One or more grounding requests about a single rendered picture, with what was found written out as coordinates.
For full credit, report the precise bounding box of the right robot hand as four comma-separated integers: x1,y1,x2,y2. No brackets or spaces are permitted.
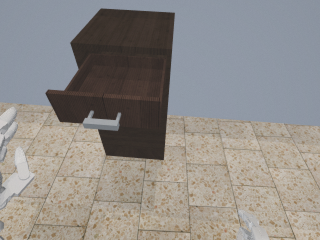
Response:
234,209,270,240

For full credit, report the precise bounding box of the left robot hand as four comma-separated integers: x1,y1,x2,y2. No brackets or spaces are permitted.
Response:
0,107,35,210

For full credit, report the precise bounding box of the handle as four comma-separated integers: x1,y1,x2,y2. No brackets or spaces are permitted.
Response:
82,110,121,131

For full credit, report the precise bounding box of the cabinet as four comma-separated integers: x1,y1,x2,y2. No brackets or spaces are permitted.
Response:
70,8,175,160

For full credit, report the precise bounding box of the drawer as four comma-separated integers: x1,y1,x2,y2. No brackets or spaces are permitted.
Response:
45,53,167,130

